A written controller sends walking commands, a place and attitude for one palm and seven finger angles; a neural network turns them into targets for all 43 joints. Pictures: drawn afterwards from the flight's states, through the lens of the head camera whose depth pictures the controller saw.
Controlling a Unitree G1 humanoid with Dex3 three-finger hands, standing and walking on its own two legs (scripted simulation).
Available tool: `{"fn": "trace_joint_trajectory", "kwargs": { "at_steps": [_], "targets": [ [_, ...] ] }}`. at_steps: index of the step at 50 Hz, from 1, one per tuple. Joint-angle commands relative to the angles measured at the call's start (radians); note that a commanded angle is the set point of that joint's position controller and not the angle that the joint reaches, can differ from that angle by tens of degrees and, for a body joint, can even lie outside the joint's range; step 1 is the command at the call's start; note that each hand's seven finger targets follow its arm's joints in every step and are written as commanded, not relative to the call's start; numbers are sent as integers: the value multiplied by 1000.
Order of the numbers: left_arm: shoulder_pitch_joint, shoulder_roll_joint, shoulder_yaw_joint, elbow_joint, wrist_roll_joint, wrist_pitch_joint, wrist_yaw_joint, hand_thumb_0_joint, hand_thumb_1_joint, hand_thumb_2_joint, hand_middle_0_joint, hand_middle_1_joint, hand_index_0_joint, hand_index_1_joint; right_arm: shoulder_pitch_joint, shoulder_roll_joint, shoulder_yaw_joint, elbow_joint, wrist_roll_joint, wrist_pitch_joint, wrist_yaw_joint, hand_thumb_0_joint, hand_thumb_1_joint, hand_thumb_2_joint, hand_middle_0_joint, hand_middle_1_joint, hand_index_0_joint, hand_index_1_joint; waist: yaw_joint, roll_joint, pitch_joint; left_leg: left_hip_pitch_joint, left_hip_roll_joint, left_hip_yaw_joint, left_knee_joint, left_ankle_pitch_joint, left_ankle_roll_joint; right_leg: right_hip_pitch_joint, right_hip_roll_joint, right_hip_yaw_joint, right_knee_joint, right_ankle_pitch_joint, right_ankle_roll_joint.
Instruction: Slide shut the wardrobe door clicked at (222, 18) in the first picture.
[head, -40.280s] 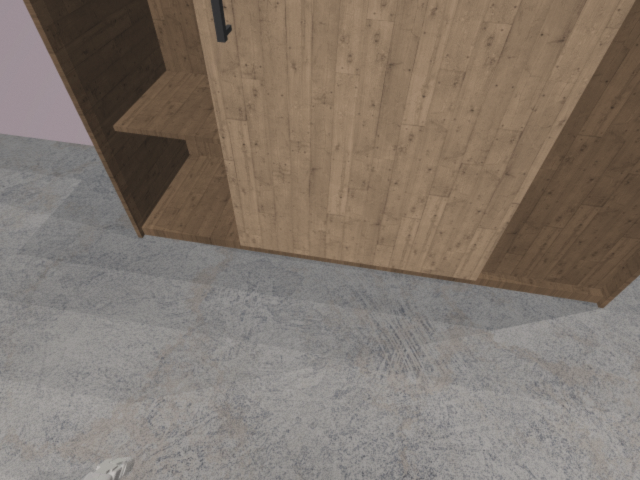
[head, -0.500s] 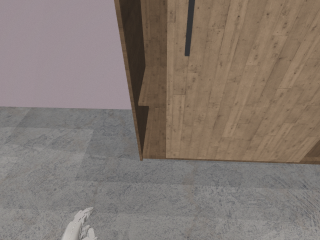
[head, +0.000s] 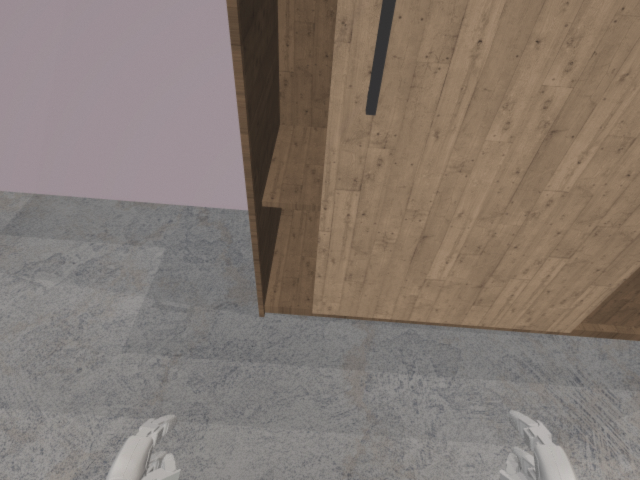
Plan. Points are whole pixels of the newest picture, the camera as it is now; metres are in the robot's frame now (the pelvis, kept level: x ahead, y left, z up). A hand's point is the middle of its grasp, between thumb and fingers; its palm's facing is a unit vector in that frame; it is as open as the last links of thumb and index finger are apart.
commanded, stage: let the arm hang, fingers relaxed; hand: right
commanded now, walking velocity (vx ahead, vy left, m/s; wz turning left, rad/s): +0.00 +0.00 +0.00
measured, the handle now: (380, 43) +0.76 -0.04 +0.22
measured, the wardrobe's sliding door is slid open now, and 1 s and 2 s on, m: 0.17 0.17 0.17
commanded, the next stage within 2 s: look to check the result in 0.92 s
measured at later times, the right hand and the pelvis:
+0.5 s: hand out of the picture -0.01 -0.19 -0.16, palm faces +0.00 +0.97 -0.24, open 7.3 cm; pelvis +0.00 +0.00 +0.01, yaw +1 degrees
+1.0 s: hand out of the picture +0.00 -0.16 -0.16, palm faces +0.01 +0.99 -0.17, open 7.4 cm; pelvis +0.01 +0.00 +0.01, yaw +1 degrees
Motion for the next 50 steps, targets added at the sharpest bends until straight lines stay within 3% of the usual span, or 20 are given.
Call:
{"fn": "trace_joint_trajectory", "kwargs": {
  "at_steps": [1, 4, 5, 6, 7, 8, 10, 11, 12, 15, 18, 24, 30, 32, 40, 42, 45, 50],
  "targets": [
    [36, 104, 22, -44, 10, 14, 8, 0, 900, 900, -200, -300, -200, -300, -7, -113, 28, 104, 5, -29, 5, 0, -900, -900, 200, 300, 200, 300, 1, 131, -15, 51, 88, -100, -121, 176, 73, 50, -125, 148, -122, 212, 14],
    [40, 80, 6, 11, 10, 28, 11, 0, 900, 900, -200, -300, -200, -300, -1, -103, 49, 256, 14, -29, 2, 0, -900, -900, 200, 300, 200, 300, -10, -53, 27, 72, 67, -100, -165, 79, 65, 39, -126, 155, -198, 104, 14],
    [47, 74, 3, 28, 9, 32, 13, 0, 900, 900, -200, -300, -200, -300, 12, -98, 53, 303, 16, -31, 1, 0, -900, -900, 200, 300, 200, 300, -11, -86, 29, 74, 65, -102, -181, 53, 68, 42, -123, 153, -210, 57, 16],
    [66, 71, 3, 42, 5, 36, 16, 0, 900, 900, -200, -300, -200, -300, 22, -101, 57, 340, 16, -33, 1, 0, -900, -900, 200, 300, 200, 300, -10, -66, 29, 86, 59, -95, -195, 53, 70, 41, -124, 156, -208, 48, 16],
    [78, 55, 6, 59, 10, 37, 20, 0, 900, 900, -200, -300, -200, -300, 40, -63, 45, 371, 14, -35, -1, 0, -900, -900, 200, 300, 200, 300, -11, -104, 5, 100, 63, -92, -210, 40, 74, 50, -128, 153, -215, 11, 15],
    [95, 47, 7, 71, 10, 39, 22, 0, 900, 900, -200, -300, -200, -300, 46, -63, 44, 397, 15, -35, -2, 0, -900, -900, 200, 300, 200, 300, -12, -139, -13, 121, 64, -87, -212, 44, 77, 50, -125, 156, -218, -7, 14],
    [120, 41, 6, 97, 7, 41, 25, 0, 900, 900, -200, -300, -200, -300, 49, -64, 54, 443, 21, -37, -1, 0, -900, -900, 200, 300, 200, 300, -13, -113, -25, 138, 64, -84, -218, 60, 78, 58, -129, 154, -220, 3, 15],
    [136, 43, 8, 104, 4, 44, 27, 0, 900, 900, -200, -300, -200, -300, 47, -60, 57, 461, 21, -38, -2, 0, -900, -900, 200, 300, 200, 300, -10, -47, -16, 138, 62, -74, -227, 65, 77, 60, -136, 155, -215, 18, 14],
    [145, 40, 8, 119, 3, 44, 28, 0, 900, 900, -200, -300, -200, -300, 44, -49, 63, 483, 22, -38, -2, 0, -900, -900, 200, 300, 200, 300, -7, -19, 2, 122, 65, -74, -233, 66, 77, 69, -138, 155, -221, 28, 14],
    [180, 31, 6, 159, 2, 46, 32, 0, 900, 900, -200, -300, -200, -300, 49, -37, 73, 533, 24, -38, -4, 0, -900, -900, 200, 300, 200, 300, -5, 25, 49, 94, 65, -71, -249, 60, 74, 79, -143, 151, -235, 39, 14],
    [209, 19, 4, 193, 0, 43, 35, 0, 900, 900, -200, -300, -200, -300, 64, -29, 78, 574, 26, -40, -10, 0, -900, -900, 200, 300, 200, 300, -5, 64, 43, 103, 66, -75, -250, 88, 72, 106, -145, 142, -235, 85, 13],
    [237, -5, -1, 241, 0, 44, 36, 0, 900, 900, -200, -300, -200, -300, 79, -13, 82, 620, 26, -39, -17, 0, -900, -900, 200, 300, 200, 300, -8, 88, 98, 83, 62, -76, -258, 62, 67, 98, -143, 134, -259, 58, 12],
    [248, -29, -2, 272, 2, 39, 39, 0, 900, 900, -200, -300, -200, -300, 81, 8, 79, 638, 26, -40, -21, 0, -900, -900, 200, 300, 200, 300, -10, 51, 124, 78, 59, -71, -247, 70, 64, 93, -144, 134, -278, 56, 12],
    [250, -36, -2, 275, 1, 38, 39, 0, 900, 900, -200, -300, -200, -300, 84, 13, 78, 639, 24, -41, -22, 0, -900, -900, 200, 300, 200, 300, -11, 66, 130, 85, 57, -71, -247, 71, 64, 81, -143, 136, -278, 58, 11],
    [255, -47, -1, 285, 2, 33, 44, 0, 900, 900, -200, -300, -200, -300, 87, 27, 74, 648, 27, -42, -21, 0, -900, -900, 200, 300, 200, 300, -12, 7, 121, 96, 58, -70, -244, 89, 64, 97, -143, 132, -282, 74, 13],
    [259, -51, 0, 282, 0, 33, 45, 0, 900, 900, -200, -300, -200, -300, 90, 30, 73, 650, 25, -43, -22, 0, -900, -900, 200, 300, 200, 300, -11, 36, 120, 102, 60, -69, -246, 100, 63, 97, -144, 131, -273, 94, 12],
    [262, -49, 1, 287, 0, 29, 47, 0, 900, 900, -200, -300, -200, -300, 95, 34, 72, 653, 27, -45, -22, 0, -900, -900, 200, 300, 200, 300, -10, 24, 87, 110, 63, -68, -243, 119, 61, 133, -145, 125, -266, 134, 12],
    [266, -51, 0, 289, -1, 33, 48, 0, 900, 900, -200, -300, -200, -300, 97, 43, 73, 661, 26, -44, -24, 0, -900, -900, 200, 300, 200, 300, -7, 39, 113, 95, 61, -69, -250, 99, 62, 130, -146, 127, -270, 114, 12]
  ]
}}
